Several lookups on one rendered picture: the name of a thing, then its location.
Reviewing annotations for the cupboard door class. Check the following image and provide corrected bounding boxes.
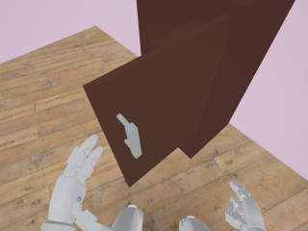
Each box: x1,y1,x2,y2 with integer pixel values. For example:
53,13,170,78
83,13,229,188

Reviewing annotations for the robot left thigh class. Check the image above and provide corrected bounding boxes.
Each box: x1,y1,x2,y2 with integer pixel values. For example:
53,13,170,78
111,207,143,231

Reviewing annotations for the robot right thigh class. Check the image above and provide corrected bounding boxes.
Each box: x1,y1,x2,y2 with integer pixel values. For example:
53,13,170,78
179,218,210,231

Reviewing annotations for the right robot hand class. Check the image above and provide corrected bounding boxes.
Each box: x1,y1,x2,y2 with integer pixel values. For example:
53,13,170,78
225,180,266,231

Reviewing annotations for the handle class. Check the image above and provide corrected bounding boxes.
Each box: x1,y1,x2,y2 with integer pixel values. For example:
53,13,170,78
116,114,142,159

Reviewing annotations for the left robot hand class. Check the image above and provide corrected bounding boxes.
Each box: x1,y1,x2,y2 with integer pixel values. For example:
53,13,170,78
48,134,115,231

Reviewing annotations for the left robot forearm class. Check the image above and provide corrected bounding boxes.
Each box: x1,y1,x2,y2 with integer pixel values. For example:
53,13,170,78
40,220,76,231

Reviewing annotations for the robot thigh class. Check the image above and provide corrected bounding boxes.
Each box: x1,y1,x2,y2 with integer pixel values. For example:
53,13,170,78
111,207,143,231
179,218,210,231

